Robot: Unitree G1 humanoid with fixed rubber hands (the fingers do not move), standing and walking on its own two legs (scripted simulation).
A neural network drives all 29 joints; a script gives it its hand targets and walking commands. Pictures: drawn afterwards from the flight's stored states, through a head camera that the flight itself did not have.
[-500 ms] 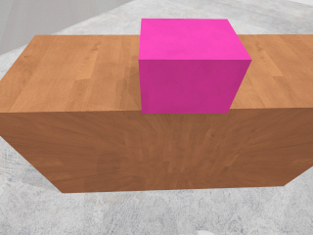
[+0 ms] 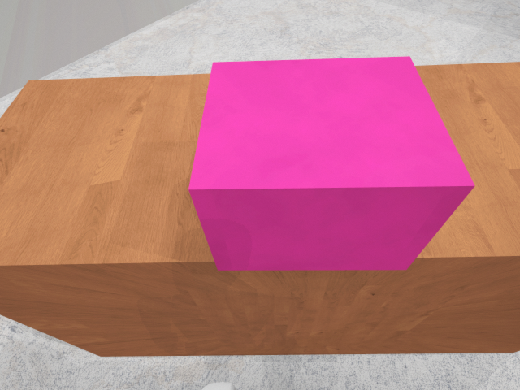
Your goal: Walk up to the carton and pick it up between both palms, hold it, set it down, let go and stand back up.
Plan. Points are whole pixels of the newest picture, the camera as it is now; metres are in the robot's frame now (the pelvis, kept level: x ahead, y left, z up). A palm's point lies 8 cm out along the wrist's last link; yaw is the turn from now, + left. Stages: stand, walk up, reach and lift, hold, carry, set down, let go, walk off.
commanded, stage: walk up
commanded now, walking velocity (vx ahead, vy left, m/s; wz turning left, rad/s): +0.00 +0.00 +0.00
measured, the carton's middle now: (310, 167) +0.41 -0.05 +0.11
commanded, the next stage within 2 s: none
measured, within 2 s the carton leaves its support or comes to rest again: neither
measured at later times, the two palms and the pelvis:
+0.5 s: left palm out of the picture +0.02 +0.22 -0.14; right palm out of the picture +0.01 -0.19 -0.15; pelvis +0.03 +0.01 +0.01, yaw +0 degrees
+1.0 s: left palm out of the picture +0.02 +0.18 -0.14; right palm out of the picture +0.01 -0.20 -0.15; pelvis +0.05 -0.01 +0.01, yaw +0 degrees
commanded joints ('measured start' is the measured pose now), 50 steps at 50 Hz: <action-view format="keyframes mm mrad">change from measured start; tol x4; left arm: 1 15 83 -7 -34 11 -19 4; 9 28 110 -7 -19 7 39 0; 12 180 25 -19 20 1 61 -2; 14 146 88 -4 31 9 65 1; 50 256 23 -31 71 14 38 20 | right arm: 1 252 11 -3 50 -6 49 -10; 4 143 -26 -5 12 -3 65 -22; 13 20 -72 7 11 7 26 -15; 27 126 -38 25 76 6 5 -13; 50 166 -12 36 119 23 14 -15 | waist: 1 -84 -84 -166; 7 -32 -115 -154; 10 -38 41 -82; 12 46 243 -17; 18 18 5 -57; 21 7 -45 -52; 50 3 -31 -1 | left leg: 1 122 1 -11 -138 84 0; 7 167 17 17 -368 151 11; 10 273 74 -44 -637 353 20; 11 252 132 -110 -672 395 29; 13 -73 132 -166 -789 158 48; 14 -57 113 -132 -803 183 25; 20 107 76 -74 -741 273 28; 42 117 68 -31 -712 318 -2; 50 131 58 -17 -698 278 -14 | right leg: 1 22 -277 113 -114 830 -110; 4 -5 -261 139 -121 559 -103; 9 -136 -263 235 -164 -89 -47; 11 -156 -171 198 -126 -182 29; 13 136 -121 156 -90 -57 64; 14 180 -135 170 -81 -1 58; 23 97 -154 194 -179 -67 61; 47 124 -170 221 -200 56 76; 50 63 -179 239 -215 -106 73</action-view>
